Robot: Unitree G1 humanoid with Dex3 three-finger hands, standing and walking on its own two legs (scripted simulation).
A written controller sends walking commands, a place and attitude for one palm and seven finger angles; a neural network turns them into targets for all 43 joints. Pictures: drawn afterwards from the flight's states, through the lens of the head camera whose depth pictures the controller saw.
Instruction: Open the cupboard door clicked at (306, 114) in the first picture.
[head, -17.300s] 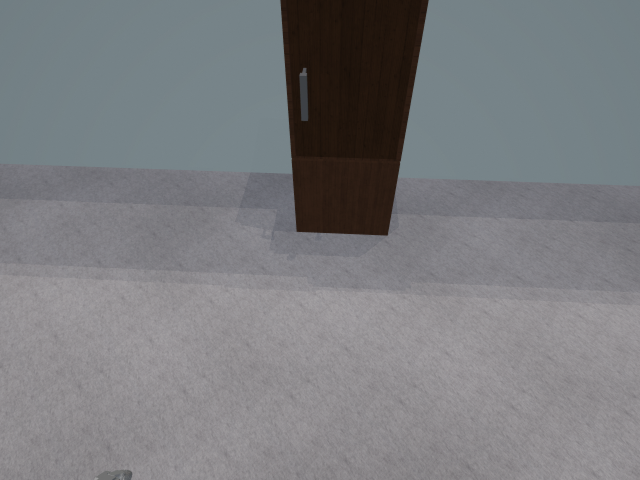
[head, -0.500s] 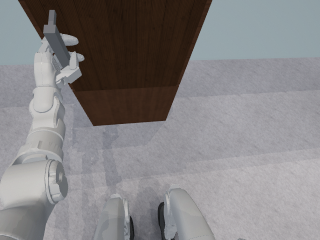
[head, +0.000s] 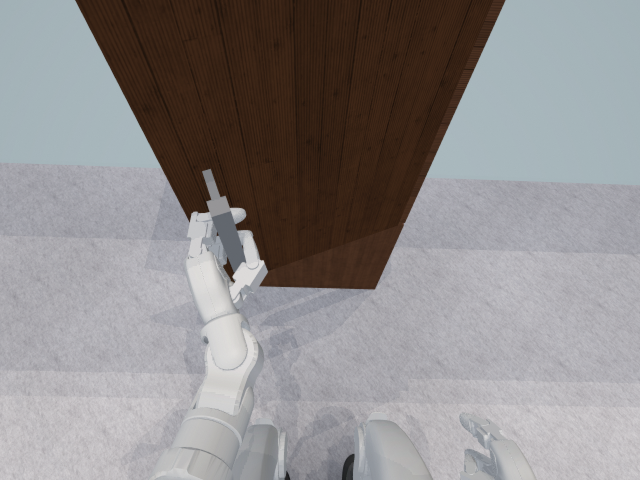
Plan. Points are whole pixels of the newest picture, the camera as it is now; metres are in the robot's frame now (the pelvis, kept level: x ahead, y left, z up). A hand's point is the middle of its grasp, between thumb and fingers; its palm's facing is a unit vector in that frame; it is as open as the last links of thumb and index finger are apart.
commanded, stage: pull the door open along its arc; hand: left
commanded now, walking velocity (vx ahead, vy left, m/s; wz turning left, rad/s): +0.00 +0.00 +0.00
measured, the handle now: (225, 224) +0.42 +0.13 +0.02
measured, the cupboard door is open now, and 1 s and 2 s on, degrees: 23 44 43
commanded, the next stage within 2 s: open thumb and fingers to let go in 0.38 s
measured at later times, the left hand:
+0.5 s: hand (319, 337) +0.28 +0.01 +0.01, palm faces +0.27 -0.96 -0.07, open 5.9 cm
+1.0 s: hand (309, 333) +0.29 +0.02 +0.00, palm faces +0.39 -0.92 -0.04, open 12.5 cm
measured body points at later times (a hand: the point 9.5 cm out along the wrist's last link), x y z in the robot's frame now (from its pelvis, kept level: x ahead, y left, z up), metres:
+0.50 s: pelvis +0.00 -0.04 +0.00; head +0.09 -0.05 +0.45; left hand +0.26 +0.06 +0.02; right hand +0.21 -0.23 -0.10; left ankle -0.01 +0.09 -0.62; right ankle +0.02 -0.10 -0.62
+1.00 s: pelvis -0.02 -0.06 -0.01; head +0.08 -0.07 +0.43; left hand +0.26 +0.07 +0.01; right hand +0.15 -0.27 -0.13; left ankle -0.01 +0.09 -0.62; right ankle +0.02 -0.10 -0.62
